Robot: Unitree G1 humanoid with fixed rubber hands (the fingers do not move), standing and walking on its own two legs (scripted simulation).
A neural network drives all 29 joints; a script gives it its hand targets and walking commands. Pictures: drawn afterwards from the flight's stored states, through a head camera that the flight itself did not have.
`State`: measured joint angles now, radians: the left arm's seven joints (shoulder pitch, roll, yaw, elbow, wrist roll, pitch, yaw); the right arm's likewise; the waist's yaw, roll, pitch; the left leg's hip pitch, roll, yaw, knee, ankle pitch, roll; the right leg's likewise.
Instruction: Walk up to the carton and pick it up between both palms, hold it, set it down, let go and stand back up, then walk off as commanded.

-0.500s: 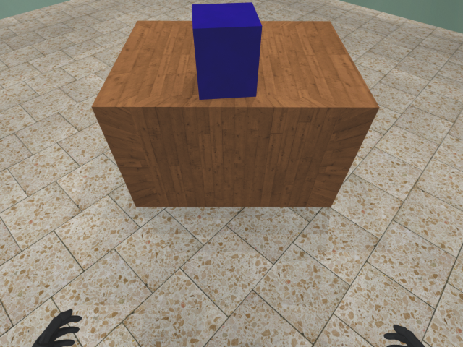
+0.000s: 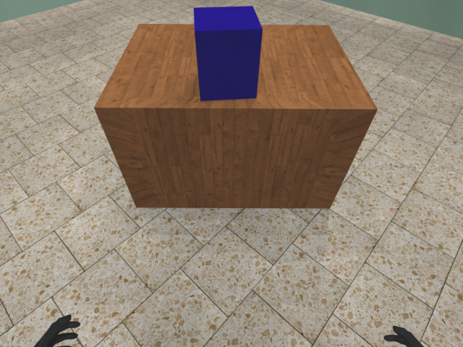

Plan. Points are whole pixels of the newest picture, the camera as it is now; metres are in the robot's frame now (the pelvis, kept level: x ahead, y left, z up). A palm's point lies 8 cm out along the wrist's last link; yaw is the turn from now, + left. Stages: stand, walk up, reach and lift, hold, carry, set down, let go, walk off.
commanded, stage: stand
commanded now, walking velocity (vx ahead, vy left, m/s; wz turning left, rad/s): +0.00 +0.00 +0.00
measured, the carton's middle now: (226, 54) +1.06 +0.01 -0.01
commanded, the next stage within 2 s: none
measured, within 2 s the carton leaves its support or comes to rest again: neither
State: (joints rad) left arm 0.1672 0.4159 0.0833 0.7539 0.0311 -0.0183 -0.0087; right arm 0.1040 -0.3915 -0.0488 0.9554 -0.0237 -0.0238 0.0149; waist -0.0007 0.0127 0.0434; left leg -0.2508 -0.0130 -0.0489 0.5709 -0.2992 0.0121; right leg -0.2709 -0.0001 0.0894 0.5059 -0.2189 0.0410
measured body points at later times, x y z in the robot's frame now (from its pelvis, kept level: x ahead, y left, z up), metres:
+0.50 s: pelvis +0.00 +0.00 +0.00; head +0.01 +0.00 +0.45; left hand +0.14 +0.32 -0.08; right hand +0.12 -0.32 -0.11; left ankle +0.00 +0.11 -0.73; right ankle +0.04 -0.15 -0.73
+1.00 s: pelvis +0.00 +0.00 +0.00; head +0.01 +0.00 +0.45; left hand +0.13 +0.32 -0.08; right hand +0.11 -0.32 -0.11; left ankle +0.00 +0.11 -0.73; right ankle +0.04 -0.15 -0.73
